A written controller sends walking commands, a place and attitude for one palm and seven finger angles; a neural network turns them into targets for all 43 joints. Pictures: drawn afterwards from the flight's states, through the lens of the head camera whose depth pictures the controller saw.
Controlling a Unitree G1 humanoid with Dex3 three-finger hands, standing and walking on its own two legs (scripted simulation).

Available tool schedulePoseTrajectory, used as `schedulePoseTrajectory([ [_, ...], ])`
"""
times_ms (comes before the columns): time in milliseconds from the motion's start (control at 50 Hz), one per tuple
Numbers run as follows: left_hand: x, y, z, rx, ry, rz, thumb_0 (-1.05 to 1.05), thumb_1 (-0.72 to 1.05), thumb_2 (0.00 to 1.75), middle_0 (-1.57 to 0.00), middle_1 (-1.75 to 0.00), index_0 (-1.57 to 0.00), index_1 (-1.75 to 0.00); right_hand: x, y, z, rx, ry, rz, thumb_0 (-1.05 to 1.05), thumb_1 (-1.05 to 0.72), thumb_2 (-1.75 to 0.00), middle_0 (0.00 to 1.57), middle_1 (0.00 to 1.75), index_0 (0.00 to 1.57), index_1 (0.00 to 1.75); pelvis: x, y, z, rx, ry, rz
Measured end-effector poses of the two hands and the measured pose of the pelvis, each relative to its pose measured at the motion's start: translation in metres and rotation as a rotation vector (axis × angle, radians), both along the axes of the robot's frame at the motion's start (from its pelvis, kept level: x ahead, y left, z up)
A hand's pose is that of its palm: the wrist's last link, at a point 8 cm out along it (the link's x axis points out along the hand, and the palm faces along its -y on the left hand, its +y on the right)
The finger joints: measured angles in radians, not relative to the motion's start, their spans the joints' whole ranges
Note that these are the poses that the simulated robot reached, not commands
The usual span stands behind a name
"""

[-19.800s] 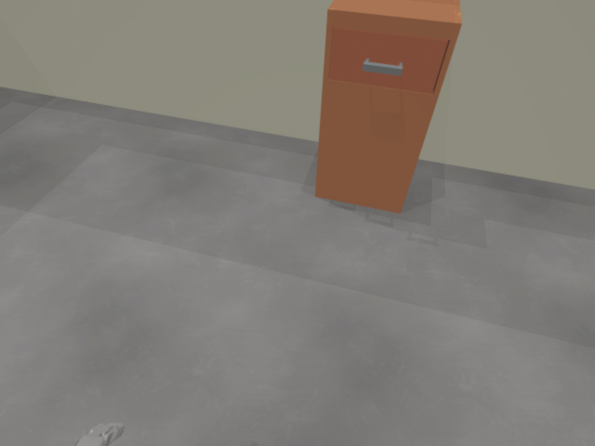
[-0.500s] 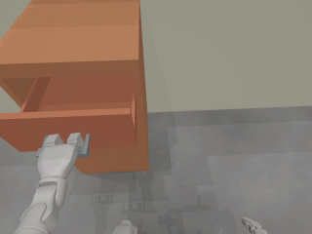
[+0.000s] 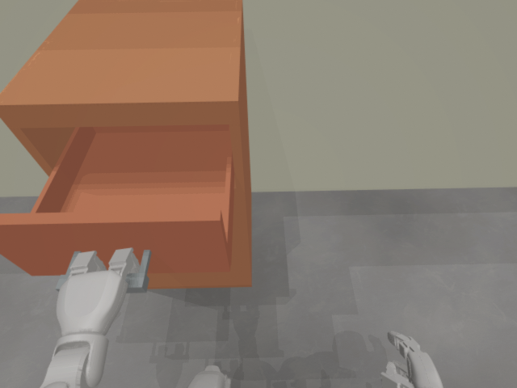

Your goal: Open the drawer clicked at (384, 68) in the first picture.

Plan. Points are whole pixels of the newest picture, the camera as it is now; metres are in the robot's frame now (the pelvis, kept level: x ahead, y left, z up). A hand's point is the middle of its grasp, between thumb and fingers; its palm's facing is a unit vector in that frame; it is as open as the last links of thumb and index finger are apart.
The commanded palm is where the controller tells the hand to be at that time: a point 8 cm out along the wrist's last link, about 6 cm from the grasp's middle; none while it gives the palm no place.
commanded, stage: pull the drawer open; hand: left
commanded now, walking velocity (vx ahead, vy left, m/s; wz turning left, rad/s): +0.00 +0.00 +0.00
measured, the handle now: (107, 270) +0.30 +0.27 +0.00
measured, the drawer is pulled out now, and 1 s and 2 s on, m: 0.21 0.30 0.30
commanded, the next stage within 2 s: open the thumb to release the handle in 1.18 s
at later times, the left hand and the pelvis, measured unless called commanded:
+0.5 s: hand (101, 344) +0.19 +0.25 -0.02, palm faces -0.03 -0.07 -1.00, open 5.7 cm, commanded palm +0.16 +0.24 +0.03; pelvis -0.01 -0.01 -0.01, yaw +0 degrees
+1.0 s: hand (92, 375) +0.15 +0.24 -0.02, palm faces -0.05 -0.08 -1.00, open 5.8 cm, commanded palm +0.11 +0.23 +0.03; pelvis -0.01 -0.01 -0.02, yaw +0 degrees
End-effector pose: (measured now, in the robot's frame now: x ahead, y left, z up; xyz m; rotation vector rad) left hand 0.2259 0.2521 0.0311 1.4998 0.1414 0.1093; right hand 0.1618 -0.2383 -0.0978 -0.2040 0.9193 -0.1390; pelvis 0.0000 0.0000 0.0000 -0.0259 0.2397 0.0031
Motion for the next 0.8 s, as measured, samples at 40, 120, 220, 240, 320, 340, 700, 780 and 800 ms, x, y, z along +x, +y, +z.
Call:
schedulePoseTrajectory([
  [40, -0.006, 0.0, 0.0, -0.001, 0.0, 0.003, 0.02, 0.7, 0.77, -0.33, -1.35, -0.42, -1.35, 0.001, 0.001, 0.0, 0.002, -0.004, 0.006, 0.01, -0.9, -0.9, 0.21, 0.3, 0.2, 0.3, 0.0, 0.0, -0.001, 0.0, -0.002, 0.0],
  [120, -0.017, -0.001, 0.0, -0.004, 0.001, 0.005, 0.02, 0.7, 0.77, -0.33, -1.35, -0.42, -1.35, 0.004, 0.001, -0.001, 0.001, -0.009, 0.016, 0.01, -0.9, -0.9, 0.21, 0.3, 0.2, 0.3, -0.001, -0.001, -0.002, 0.001, -0.005, 0.001],
  [220, -0.029, -0.002, 0.001, -0.005, 0.003, 0.006, 0.02, 0.7, 0.77, -0.33, -1.35, -0.42, -1.35, 0.006, 0.003, -0.002, 0.004, -0.015, 0.028, 0.01, -0.9, -0.9, 0.21, 0.3, 0.2, 0.3, -0.002, -0.002, -0.003, 0.001, -0.007, 0.002],
  [240, -0.032, -0.002, 0.001, -0.005, 0.003, 0.006, 0.02, 0.7, 0.77, -0.33, -1.35, -0.42, -1.35, 0.007, 0.003, -0.002, 0.004, -0.016, 0.032, 0.01, -0.9, -0.9, 0.21, 0.3, 0.2, 0.3, -0.002, -0.002, -0.004, 0.002, -0.008, 0.002],
  [320, -0.04, -0.003, 0.0, 0.0, 0.003, 0.008, 0.02, 0.7, 0.77, -0.33, -1.35, -0.42, -1.35, 0.009, 0.004, -0.003, 0.006, -0.024, 0.047, 0.01, -0.9, -0.9, 0.21, 0.3, 0.2, 0.3, -0.004, -0.003, -0.006, 0.001, -0.008, 0.006],
  [340, -0.042, -0.003, 0.0, 0.002, 0.002, 0.009, 0.02, 0.7, 0.78, -0.33, -1.35, -0.42, -1.35, 0.01, 0.005, -0.004, 0.007, -0.025, 0.051, 0.01, -0.9, -0.9, 0.21, 0.3, 0.2, 0.3, -0.005, -0.003, -0.006, 0.001, -0.008, 0.007],
  [700, -0.072, -0.006, 0.002, -0.005, 0.031, 0.029, 0.02, 0.69, 0.75, -0.33, -1.35, -0.42, -1.35, 0.015, 0.007, -0.004, 0.023, -0.061, 0.089, 0.01, -0.9, -0.9, 0.21, 0.3, 0.2, 0.3, -0.007, -0.007, -0.011, 0.004, -0.009, 0.005],
  [780, -0.081, -0.007, 0.003, -0.007, 0.034, 0.03, 0.03, 0.69, 0.75, -0.33, -1.35, -0.42, -1.35, 0.017, 0.007, -0.005, 0.023, -0.065, 0.099, 0.01, -0.9, -0.9, 0.21, 0.3, 0.2, 0.3, -0.008, -0.007, -0.013, 0.004, -0.007, 0.005],
  [800, -0.083, -0.007, 0.003, -0.007, 0.035, 0.03, 0.03, 0.69, 0.75, -0.33, -1.35, -0.42, -1.35, 0.018, 0.008, -0.005, 0.023, -0.066, 0.102, 0.01, -0.9, -0.9, 0.21, 0.3, 0.2, 0.3, -0.008, -0.007, -0.013, 0.005, -0.007, 0.006],
])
